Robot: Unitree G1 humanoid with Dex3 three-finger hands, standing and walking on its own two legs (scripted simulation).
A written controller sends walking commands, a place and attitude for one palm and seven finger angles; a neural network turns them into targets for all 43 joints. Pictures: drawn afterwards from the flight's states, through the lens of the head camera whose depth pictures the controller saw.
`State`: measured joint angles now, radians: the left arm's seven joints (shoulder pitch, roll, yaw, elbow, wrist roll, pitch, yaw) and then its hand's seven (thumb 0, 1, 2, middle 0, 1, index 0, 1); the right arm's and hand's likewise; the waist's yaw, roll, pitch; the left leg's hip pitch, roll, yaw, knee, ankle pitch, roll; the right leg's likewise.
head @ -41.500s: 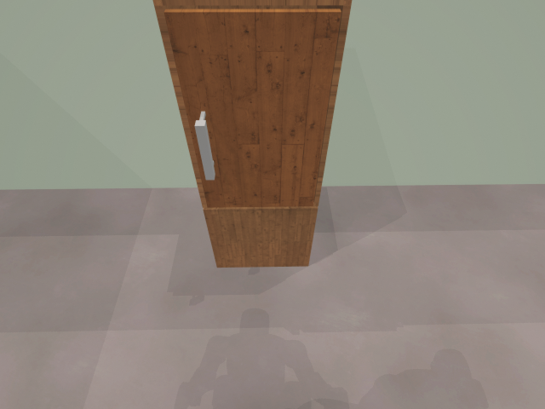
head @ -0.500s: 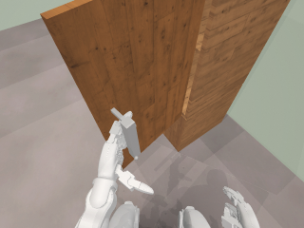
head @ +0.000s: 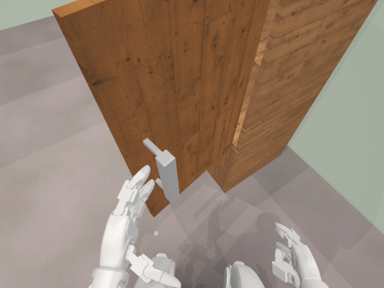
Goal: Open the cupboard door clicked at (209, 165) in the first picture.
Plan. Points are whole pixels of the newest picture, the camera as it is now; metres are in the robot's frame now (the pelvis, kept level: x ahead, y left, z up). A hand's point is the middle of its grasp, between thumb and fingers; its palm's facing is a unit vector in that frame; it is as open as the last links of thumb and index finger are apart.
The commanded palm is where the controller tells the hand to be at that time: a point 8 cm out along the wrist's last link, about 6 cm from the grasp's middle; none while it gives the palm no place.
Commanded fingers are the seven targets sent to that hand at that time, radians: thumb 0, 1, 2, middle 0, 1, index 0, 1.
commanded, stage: slide the hand sideways off the handle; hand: left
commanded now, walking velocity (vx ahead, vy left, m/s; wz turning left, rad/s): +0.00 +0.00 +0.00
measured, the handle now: (162, 173) +0.33 +0.09 +0.04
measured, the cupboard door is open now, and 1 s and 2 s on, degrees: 100 100 100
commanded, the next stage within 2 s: draw the hand back to the body in 0.42 s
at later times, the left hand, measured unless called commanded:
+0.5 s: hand (134, 258) +0.18 +0.11 +0.05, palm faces -0.04 -1.00 -0.01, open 16.3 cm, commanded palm +0.15 +0.17 +0.05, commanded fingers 0.00 -0.50 0.30 -0.15 -0.30 -0.15 -0.30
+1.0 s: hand (91, 247) +0.18 +0.15 +0.13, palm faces -0.03 -1.00 -0.08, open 16.3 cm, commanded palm +0.15 +0.21 +0.15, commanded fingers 0.00 -0.32 0.38 -0.16 -0.30 -0.16 -0.30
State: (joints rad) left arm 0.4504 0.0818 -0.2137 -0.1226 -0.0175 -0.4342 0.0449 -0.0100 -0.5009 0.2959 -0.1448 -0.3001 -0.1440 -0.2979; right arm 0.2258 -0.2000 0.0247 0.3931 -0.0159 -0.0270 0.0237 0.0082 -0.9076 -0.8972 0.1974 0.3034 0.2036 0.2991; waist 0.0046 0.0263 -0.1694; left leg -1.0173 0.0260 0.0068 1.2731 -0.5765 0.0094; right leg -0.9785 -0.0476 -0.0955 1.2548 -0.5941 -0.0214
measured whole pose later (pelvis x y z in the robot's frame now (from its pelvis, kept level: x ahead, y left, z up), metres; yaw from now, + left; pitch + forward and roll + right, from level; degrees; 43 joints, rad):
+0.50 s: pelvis -0.01 -0.02 -0.01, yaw +0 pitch +18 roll -1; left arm 0.59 0.16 -0.06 -0.20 -0.16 -0.46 -0.13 -0.01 -0.50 0.30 -0.15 -0.30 -0.15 -0.30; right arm 0.22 -0.22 0.00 0.41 0.01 -0.05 -0.03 0.01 -0.91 -0.90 0.20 0.30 0.20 0.30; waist 0.01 0.03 -0.18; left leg -1.07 0.04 -0.02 1.34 -0.59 -0.02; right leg -1.02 -0.03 -0.12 1.32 -0.61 -0.05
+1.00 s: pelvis +0.00 -0.01 +0.04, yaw +0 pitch +11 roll -2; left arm 0.64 0.24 0.07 -0.33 -0.25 -0.30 -0.19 -0.01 -0.49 0.30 -0.15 -0.30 -0.15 -0.30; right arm 0.29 -0.23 0.02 0.40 0.05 -0.06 -0.07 0.01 -0.91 -0.90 0.20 0.30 0.20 0.30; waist 0.01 0.05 -0.15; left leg -0.77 0.04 -0.02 1.09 -0.51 -0.01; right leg -0.72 -0.02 -0.12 1.05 -0.52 -0.03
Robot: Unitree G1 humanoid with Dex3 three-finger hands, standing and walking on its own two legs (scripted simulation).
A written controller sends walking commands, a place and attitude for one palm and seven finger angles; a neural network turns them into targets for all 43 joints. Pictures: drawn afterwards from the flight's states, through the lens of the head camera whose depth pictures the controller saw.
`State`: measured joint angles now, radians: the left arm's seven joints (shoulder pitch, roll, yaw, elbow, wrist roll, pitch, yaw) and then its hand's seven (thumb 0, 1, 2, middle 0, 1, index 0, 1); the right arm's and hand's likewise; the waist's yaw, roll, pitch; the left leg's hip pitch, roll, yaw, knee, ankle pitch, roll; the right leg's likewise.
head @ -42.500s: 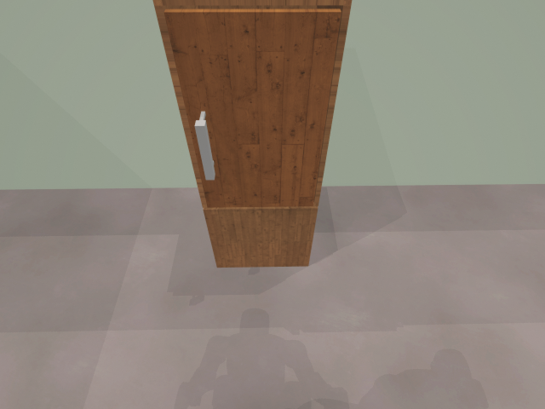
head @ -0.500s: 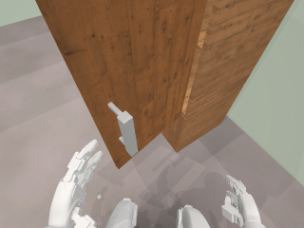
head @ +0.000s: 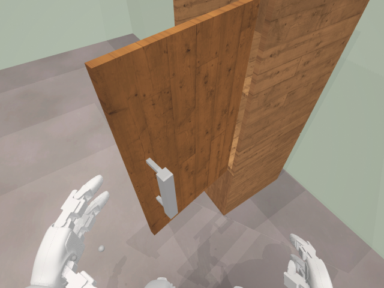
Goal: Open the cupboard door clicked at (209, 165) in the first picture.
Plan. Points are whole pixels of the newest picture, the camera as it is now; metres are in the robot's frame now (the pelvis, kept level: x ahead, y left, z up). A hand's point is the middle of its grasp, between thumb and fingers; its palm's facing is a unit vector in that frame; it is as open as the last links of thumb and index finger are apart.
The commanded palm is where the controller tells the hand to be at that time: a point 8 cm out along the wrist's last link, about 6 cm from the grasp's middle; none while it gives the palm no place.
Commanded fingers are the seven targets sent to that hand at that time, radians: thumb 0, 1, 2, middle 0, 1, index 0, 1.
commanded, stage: draw the hand back to the body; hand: left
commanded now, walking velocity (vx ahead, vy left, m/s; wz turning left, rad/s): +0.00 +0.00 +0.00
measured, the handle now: (162, 189) +0.33 +0.09 +0.00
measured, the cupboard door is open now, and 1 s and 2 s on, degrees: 100 100 100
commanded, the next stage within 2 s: step back with the hand held close in 1.10 s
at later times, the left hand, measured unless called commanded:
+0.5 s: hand (31, 200) +0.21 +0.24 +0.18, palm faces +0.32 -0.85 -0.41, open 11.8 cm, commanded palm +0.17 +0.29 +0.21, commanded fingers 0.00 0.55 0.75 -0.19 -0.30 -0.19 -0.30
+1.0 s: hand out of the picture +0.22 +0.26 +0.23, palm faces +0.42 -0.82 -0.39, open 7.6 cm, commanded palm +0.17 +0.30 +0.25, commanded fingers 0.00 0.90 0.90 -0.20 -0.30 -0.20 -0.30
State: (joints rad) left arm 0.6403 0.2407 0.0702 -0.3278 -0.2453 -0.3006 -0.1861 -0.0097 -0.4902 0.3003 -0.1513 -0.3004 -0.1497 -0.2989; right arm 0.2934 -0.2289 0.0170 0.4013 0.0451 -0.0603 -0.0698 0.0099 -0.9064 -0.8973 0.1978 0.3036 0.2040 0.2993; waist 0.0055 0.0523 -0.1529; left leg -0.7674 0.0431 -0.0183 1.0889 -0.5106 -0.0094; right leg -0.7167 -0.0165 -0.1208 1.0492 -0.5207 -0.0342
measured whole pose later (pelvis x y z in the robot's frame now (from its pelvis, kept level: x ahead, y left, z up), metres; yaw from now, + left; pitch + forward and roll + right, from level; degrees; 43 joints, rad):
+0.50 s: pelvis +0.03 +0.01 +0.06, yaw -1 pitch +0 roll -1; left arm 0.60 0.33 0.19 -0.45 -0.04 -0.02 0.14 0.00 0.22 0.60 -0.18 -0.30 -0.18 -0.30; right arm 0.26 -0.22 0.06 0.54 0.02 -0.10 -0.11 0.01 -0.91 -0.90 0.20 0.30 0.20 0.30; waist 0.06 0.06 -0.06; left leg -0.26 0.02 0.03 0.63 -0.36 0.01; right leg -0.23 -0.02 -0.08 0.60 -0.36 0.00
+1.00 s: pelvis +0.02 +0.01 +0.08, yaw -2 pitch -5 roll +0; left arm 0.48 0.33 0.32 -0.40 -0.06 -0.06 0.11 0.02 0.87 0.88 -0.21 -0.30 -0.21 -0.30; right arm 0.21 -0.23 0.03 0.63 0.00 -0.11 -0.07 0.01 -0.91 -0.90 0.20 0.30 0.20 0.30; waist 0.07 0.06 0.02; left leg -0.09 0.03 0.06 0.43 -0.26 0.00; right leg -0.07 0.00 -0.06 0.40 -0.25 -0.01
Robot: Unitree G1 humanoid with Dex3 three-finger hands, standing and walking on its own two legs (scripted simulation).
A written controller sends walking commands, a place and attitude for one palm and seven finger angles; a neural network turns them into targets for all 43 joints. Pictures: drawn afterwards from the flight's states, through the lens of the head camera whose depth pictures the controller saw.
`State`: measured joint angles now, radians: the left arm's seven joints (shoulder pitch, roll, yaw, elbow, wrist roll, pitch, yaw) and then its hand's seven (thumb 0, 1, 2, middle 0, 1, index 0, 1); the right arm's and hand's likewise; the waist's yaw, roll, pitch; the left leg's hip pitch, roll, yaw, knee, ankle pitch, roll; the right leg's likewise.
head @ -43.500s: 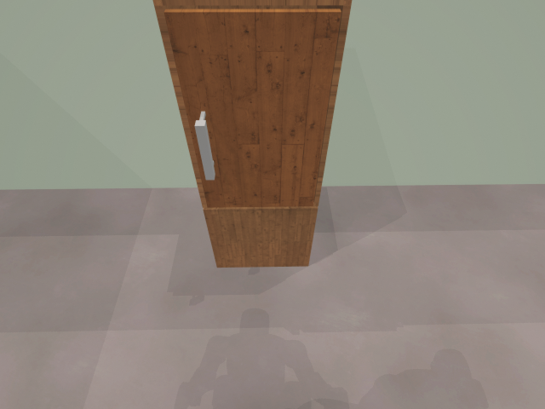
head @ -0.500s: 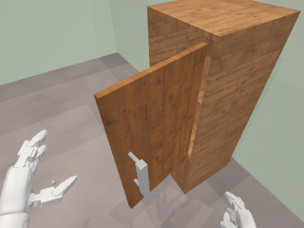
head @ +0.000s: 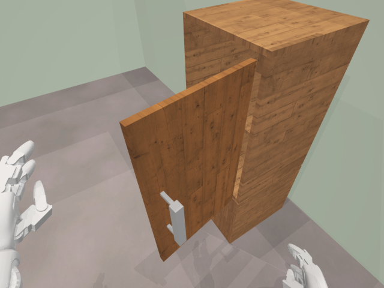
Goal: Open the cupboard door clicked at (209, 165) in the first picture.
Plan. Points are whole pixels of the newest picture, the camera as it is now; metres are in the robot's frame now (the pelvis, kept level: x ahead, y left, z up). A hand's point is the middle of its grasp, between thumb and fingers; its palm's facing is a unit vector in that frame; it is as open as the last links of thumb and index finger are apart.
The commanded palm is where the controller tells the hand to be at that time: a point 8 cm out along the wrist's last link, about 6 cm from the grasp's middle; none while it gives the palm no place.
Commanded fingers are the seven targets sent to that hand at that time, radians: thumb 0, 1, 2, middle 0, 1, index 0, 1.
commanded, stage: draw the hand back to the body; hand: left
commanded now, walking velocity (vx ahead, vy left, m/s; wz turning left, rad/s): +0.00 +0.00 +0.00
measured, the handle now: (173, 219) +0.30 +0.10 -0.07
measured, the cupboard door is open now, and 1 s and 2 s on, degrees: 100 100 100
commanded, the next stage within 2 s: step back with the hand held close in 0.10 s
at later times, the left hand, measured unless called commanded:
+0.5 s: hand (48, 208) +0.19 +0.26 +0.15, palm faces +0.35 -0.80 -0.49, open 7.4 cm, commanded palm +0.13 +0.31 +0.17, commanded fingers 0.00 0.90 0.90 -0.20 -0.30 -0.20 -0.30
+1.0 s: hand out of the picture +0.10 +0.29 +0.15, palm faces +0.46 -0.76 -0.47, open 7.4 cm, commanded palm +0.03 +0.33 +0.17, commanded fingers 0.00 0.90 0.90 -0.20 -0.30 -0.20 -0.30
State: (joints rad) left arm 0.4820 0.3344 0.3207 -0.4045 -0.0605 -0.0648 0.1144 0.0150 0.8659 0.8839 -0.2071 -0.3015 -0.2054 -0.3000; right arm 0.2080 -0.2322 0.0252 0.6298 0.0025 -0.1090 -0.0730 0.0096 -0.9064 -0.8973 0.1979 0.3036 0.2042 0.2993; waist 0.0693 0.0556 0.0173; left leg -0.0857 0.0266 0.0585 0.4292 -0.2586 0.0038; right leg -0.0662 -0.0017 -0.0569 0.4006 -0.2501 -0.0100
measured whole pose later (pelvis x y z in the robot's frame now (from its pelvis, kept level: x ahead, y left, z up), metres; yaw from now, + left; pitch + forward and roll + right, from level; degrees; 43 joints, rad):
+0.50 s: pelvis -0.02 +0.01 +0.00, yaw -2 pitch -1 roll -1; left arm 0.53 0.39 0.38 -0.43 -0.04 -0.14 0.11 0.02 0.89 0.89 -0.21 -0.30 -0.21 -0.30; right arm 0.16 -0.24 0.00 0.57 0.00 -0.02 -0.08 0.01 -0.91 -0.90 0.20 0.30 0.20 0.30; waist 0.01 0.04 0.04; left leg -0.20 0.03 0.09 0.43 -0.21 0.02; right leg -0.19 0.00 -0.02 0.39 -0.19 0.00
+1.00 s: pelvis -0.10 +0.02 -0.02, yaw +1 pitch -2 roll -1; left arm 0.52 0.39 0.43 -0.52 0.00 -0.22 0.16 0.02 0.89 0.89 -0.21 -0.30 -0.21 -0.30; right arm 0.23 -0.21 0.02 0.57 0.00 -0.08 -0.08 0.01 -0.91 -0.90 0.20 0.30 0.21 0.30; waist 0.00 -0.01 0.07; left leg -0.41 0.01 0.06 0.63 -0.23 0.05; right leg -0.37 0.01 0.00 0.57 -0.17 0.02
